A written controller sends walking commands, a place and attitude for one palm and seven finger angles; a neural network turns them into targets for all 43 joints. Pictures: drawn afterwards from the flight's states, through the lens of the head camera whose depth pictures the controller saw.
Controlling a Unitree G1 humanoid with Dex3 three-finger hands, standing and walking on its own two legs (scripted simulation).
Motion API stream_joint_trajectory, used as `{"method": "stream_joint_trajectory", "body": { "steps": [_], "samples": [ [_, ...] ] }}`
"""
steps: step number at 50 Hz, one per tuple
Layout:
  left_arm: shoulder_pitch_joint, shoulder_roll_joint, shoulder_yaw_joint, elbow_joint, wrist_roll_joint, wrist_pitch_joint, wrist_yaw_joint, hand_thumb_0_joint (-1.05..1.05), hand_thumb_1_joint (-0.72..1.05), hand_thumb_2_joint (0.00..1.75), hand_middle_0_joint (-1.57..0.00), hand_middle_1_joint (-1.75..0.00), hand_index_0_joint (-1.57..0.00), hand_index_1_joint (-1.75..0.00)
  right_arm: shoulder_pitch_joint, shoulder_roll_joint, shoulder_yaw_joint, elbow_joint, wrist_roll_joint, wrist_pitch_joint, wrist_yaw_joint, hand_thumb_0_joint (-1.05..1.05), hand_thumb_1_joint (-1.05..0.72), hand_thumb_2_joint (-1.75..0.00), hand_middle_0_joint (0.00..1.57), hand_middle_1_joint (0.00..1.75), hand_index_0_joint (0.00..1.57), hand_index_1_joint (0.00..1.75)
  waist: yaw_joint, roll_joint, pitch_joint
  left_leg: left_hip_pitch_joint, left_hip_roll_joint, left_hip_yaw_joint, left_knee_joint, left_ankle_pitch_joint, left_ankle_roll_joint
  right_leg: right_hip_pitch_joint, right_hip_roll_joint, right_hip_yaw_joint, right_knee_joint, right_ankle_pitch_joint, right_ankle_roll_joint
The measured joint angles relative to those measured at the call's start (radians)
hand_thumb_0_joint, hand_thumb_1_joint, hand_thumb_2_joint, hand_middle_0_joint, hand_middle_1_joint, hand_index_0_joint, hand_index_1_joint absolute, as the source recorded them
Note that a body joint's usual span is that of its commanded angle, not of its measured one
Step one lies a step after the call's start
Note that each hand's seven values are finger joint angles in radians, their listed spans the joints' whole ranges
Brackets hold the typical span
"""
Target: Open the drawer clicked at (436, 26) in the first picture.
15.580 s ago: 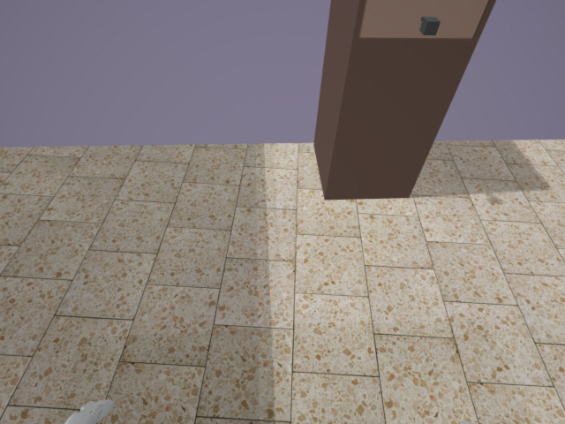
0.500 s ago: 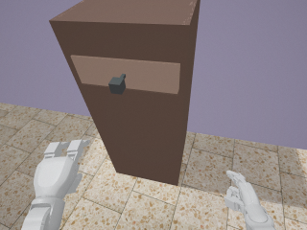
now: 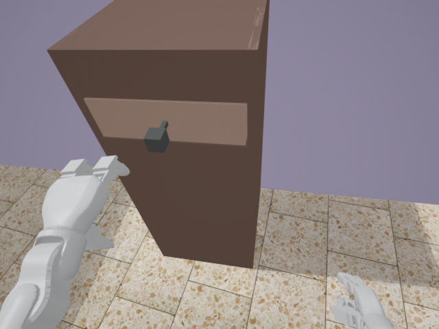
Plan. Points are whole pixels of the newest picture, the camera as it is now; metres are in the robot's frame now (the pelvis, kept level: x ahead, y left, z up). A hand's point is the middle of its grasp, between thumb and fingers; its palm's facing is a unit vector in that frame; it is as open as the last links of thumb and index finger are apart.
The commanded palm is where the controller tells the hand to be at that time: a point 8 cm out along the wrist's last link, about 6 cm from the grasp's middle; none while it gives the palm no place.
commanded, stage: raise the hand with hooked fingers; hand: left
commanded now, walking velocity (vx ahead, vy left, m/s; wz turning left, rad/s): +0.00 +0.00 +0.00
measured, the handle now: (159, 134) +0.50 +0.21 +0.08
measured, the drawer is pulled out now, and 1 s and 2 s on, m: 0.00 0.00 0.00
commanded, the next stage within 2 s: move the hooked fingers above the handle in 0.76 s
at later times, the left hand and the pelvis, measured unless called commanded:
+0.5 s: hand (50, 175) +0.28 +0.29 +0.19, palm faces +0.09 -0.03 -1.00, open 13.8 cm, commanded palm +0.24 +0.29 +0.25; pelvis -0.04 +0.05 +0.01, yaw +1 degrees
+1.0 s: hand (44, 186) +0.27 +0.30 +0.18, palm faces +0.10 -0.05 -0.99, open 13.8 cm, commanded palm +0.24 +0.30 +0.24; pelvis -0.05 +0.06 +0.01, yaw +2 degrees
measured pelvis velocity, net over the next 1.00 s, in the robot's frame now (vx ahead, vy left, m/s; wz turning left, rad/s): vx -0.05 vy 0.06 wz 0.04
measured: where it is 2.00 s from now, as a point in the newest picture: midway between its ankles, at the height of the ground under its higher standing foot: outside the picture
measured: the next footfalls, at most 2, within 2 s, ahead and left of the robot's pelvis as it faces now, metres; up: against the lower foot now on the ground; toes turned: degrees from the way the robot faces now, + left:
none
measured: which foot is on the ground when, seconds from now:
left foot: down 0.00-1.00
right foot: down 0.00-1.00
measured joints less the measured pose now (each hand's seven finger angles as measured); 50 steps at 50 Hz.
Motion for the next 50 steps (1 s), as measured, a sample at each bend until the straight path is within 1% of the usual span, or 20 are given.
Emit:
{"method": "stream_joint_trajectory", "body": {
  "steps": [2, 5, 9, 13, 16, 18, 20, 24, 28, 32, 35, 39, 43, 46, 50],
  "samples": [
    [-0.037, 0.012, -0.018, 0.007, 0.005, 0.001, -0.030, 0.00, -0.28, 0.39, -0.30, -1.06, -0.31, -1.06, -0.008, 0.004, 0.004, -0.003, 0.003, 0.004, -0.004, 0.01, -0.91, -0.90, 0.19, 0.30, 0.19, 0.30, -0.001, 0.000, 0.007, 0.011, -0.001, -0.001, -0.007, 0.007, 0.004, 0.014, -0.001, 0.000, -0.013, 0.009, 0.004],
    [-0.093, 0.033, -0.033, 0.015, 0.006, -0.015, -0.057, 0.00, -0.35, 0.37, -0.31, -1.10, -0.31, -1.10, -0.018, 0.014, 0.012, -0.006, 0.005, -0.001, -0.008, 0.01, -0.91, -0.90, 0.19, 0.30, 0.19, 0.30, -0.003, 0.007, 0.015, 0.032, -0.003, -0.002, -0.020, 0.017, 0.011, 0.039, -0.004, 0.000, -0.035, 0.023, 0.010],
    [-0.181, 0.067, -0.022, 0.039, -0.007, -0.027, -0.083, 0.00, -0.42, 0.33, -0.32, -1.15, -0.32, -1.15, -0.024, 0.032, 0.025, -0.001, 0.014, -0.003, -0.006, 0.01, -0.91, -0.90, 0.19, 0.30, 0.19, 0.30, -0.001, 0.017, 0.018, 0.058, -0.009, -0.003, -0.043, 0.035, 0.021, 0.069, -0.011, 0.000, -0.063, 0.042, 0.021],
    [-0.294, 0.088, -0.004, 0.102, -0.026, 0.012, -0.130, 0.00, -0.46, 0.32, -0.32, -1.17, -0.32, -1.18, -0.023, 0.045, 0.041, 0.002, 0.029, 0.000, 0.002, 0.01, -0.91, -0.90, 0.19, 0.30, 0.19, 0.30, 0.001, 0.026, 0.025, 0.073, -0.017, -0.007, -0.065, 0.058, 0.030, 0.087, -0.020, -0.004, -0.086, 0.061, 0.032],
    [-0.371, 0.098, -0.005, 0.152, -0.034, 0.052, -0.187, 0.00, -0.48, 0.31, -0.32, -1.19, -0.32, -1.19, -0.016, 0.048, 0.051, -0.001, 0.036, 0.003, 0.007, 0.01, -0.91, -0.90, 0.20, 0.30, 0.20, 0.30, 0.001, 0.030, 0.035, 0.076, -0.024, -0.011, -0.080, 0.077, 0.037, 0.091, -0.028, -0.008, -0.099, 0.076, 0.040],
    [-0.407, 0.104, -0.012, 0.170, -0.033, 0.062, -0.229, 0.00, -0.48, 0.31, -0.32, -1.19, -0.32, -1.19, -0.008, 0.048, 0.056, -0.004, 0.038, 0.001, 0.009, 0.01, -0.91, -0.90, 0.20, 0.30, 0.20, 0.30, 0.000, 0.031, 0.041, 0.075, -0.028, -0.013, -0.086, 0.088, 0.042, 0.090, -0.033, -0.010, -0.106, 0.084, 0.046],
    [-0.430, 0.111, -0.021, 0.175, -0.032, 0.050, -0.264, 0.00, -0.49, 0.30, -0.32, -1.19, -0.32, -1.19, 0.003, 0.047, 0.058, -0.004, 0.036, -0.005, 0.010, 0.01, -0.91, -0.90, 0.20, 0.30, 0.20, 0.30, -0.001, 0.031, 0.046, 0.075, -0.032, -0.014, -0.093, 0.097, 0.048, 0.090, -0.038, -0.011, -0.111, 0.091, 0.051],
    [-0.406, 0.118, -0.012, 0.148, -0.046, -0.016, -0.303, 0.00, -0.49, 0.30, -0.32, -1.20, -0.32, -1.20, 0.027, 0.043, 0.055, -0.004, 0.031, -0.017, 0.016, 0.01, -0.91, -0.90, 0.20, 0.30, 0.20, 0.30, -0.006, 0.031, 0.049, 0.079, -0.037, -0.007, -0.106, 0.109, 0.057, 0.093, -0.043, -0.005, -0.122, 0.103, 0.061],
    [-0.363, 0.126, 0.007, 0.116, -0.069, -0.082, -0.303, 0.00, -0.49, 0.30, -0.32, -1.20, -0.32, -1.20, 0.051, 0.035, 0.046, -0.002, 0.026, -0.027, 0.023, 0.01, -0.91, -0.90, 0.20, 0.30, 0.20, 0.30, -0.005, 0.024, 0.060, 0.083, -0.042, -0.001, -0.115, 0.118, 0.063, 0.095, -0.048, 0.001, -0.125, 0.110, 0.069],
    [-0.363, 0.131, 0.020, 0.107, -0.074, -0.120, -0.266, 0.00, -0.49, 0.30, -0.32, -1.20, -0.32, -1.20, 0.069, 0.027, 0.032, 0.010, 0.025, -0.039, 0.027, 0.01, -0.91, -0.90, 0.20, 0.30, 0.20, 0.30, 0.008, 0.015, 0.074, 0.076, -0.049, -0.004, -0.117, 0.128, 0.066, 0.086, -0.056, -0.003, -0.121, 0.114, 0.072],
    [-0.382, 0.128, 0.026, 0.117, -0.067, -0.119, -0.235, 0.00, -0.49, 0.30, -0.32, -1.20, -0.33, -1.20, 0.073, 0.022, 0.023, 0.025, 0.025, -0.044, 0.029, 0.01, -0.91, -0.90, 0.20, 0.30, 0.20, 0.30, 0.018, 0.012, 0.079, 0.065, -0.055, -0.008, -0.116, 0.134, 0.065, 0.075, -0.062, -0.008, -0.114, 0.114, 0.073],
    [-0.405, 0.116, 0.019, 0.135, -0.052, -0.090, -0.219, 0.00, -0.49, 0.30, -0.32, -1.20, -0.32, -1.20, 0.068, 0.022, 0.019, 0.033, 0.029, -0.045, 0.031, 0.01, -0.91, -0.90, 0.20, 0.30, 0.19, 0.30, 0.026, 0.015, 0.078, 0.055, -0.063, -0.010, -0.115, 0.140, 0.063, 0.060, -0.070, -0.011, -0.101, 0.111, 0.072],
    [-0.398, 0.107, 0.002, 0.143, -0.045, -0.069, -0.232, 0.00, -0.49, 0.30, -0.32, -1.20, -0.32, -1.20, 0.054, 0.028, 0.024, 0.029, 0.030, -0.047, 0.028, 0.01, -0.91, -0.90, 0.20, 0.30, 0.19, 0.30, 0.024, 0.024, 0.071, 0.055, -0.065, -0.008, -0.115, 0.140, 0.067, 0.060, -0.072, -0.009, -0.100, 0.111, 0.077],
    [-0.396, 0.107, -0.018, 0.150, -0.043, -0.071, -0.246, 0.00, -0.49, 0.30, -0.32, -1.20, -0.32, -1.20, 0.046, 0.037, 0.032, 0.023, 0.030, -0.050, 0.023, 0.01, -0.91, -0.90, 0.20, 0.30, 0.20, 0.30, 0.020, 0.024, 0.068, 0.060, -0.065, -0.008, -0.116, 0.138, 0.069, 0.066, -0.072, -0.008, -0.103, 0.111, 0.079],
    [-0.439, 0.087, -0.062, 0.181, -0.040, -0.084, -0.249, 0.00, -0.49, 0.30, -0.32, -1.20, -0.32, -1.20, 0.038, 0.045, 0.039, 0.018, 0.031, -0.062, 0.017, 0.01, -0.91, -0.90, 0.20, 0.30, 0.20, 0.30, 0.020, 0.015, 0.069, 0.058, -0.069, -0.014, -0.116, 0.138, 0.064, 0.063, -0.076, -0.014, -0.097, 0.105, 0.075]
  ]
}}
